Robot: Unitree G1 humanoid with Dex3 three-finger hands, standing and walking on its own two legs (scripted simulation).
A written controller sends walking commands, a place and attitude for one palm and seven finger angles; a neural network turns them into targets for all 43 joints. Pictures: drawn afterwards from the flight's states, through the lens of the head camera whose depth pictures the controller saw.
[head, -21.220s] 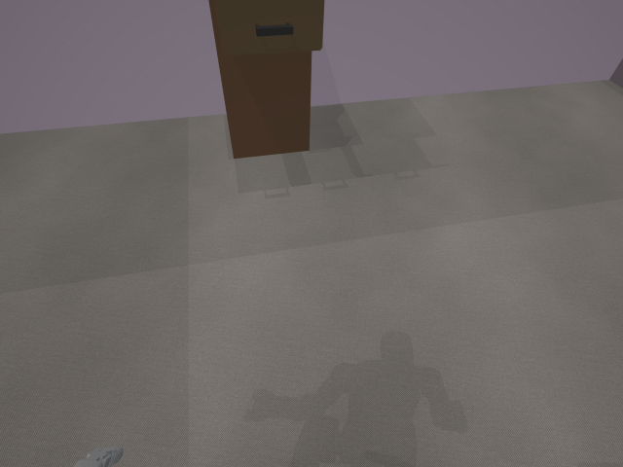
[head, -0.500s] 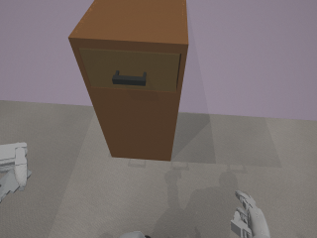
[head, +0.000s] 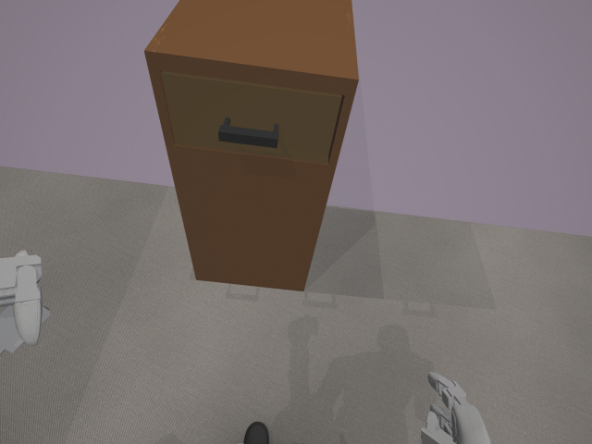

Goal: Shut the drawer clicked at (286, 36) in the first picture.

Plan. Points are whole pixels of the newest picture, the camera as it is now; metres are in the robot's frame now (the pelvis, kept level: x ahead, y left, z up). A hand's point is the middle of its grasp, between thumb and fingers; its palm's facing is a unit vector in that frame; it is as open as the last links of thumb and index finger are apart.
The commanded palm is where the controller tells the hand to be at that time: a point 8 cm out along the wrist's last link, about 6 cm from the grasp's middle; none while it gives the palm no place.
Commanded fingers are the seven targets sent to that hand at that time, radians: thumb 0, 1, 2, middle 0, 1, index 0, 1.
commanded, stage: step back with the hand held close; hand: left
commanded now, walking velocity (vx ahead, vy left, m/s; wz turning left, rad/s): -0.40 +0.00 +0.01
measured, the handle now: (250, 130) +0.71 +0.15 -0.02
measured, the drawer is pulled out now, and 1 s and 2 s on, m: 0.00 0.00 0.00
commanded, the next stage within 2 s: stop stepping back and stand still in 0.06 s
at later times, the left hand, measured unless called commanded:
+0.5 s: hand out of the picture +0.15 +0.27 +0.16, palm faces +0.36 -0.87 -0.35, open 3.3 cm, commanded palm +0.08 +0.31 +0.18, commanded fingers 0.00 0.90 0.90 -1.40 -1.60 -1.40 -1.60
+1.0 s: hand out of the picture +0.11 +0.30 +0.18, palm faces +0.28 -0.82 -0.49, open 3.3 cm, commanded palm +0.05 +0.36 +0.18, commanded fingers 0.00 0.90 0.90 -1.40 -1.60 -1.40 -1.60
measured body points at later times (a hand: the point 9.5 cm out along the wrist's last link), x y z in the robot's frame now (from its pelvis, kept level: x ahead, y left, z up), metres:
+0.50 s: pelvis -0.06 +0.03 -0.03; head -0.07 +0.06 +0.42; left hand +0.13 +0.31 +0.18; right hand +0.06 -0.24 -0.10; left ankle +0.14 +0.05 -0.74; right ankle -0.16 -0.11 -0.73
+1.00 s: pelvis -0.08 +0.08 +0.01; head -0.05 +0.10 +0.46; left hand +0.09 +0.35 +0.20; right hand +0.09 -0.12 -0.07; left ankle -0.06 +0.17 -0.74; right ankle -0.06 -0.04 -0.70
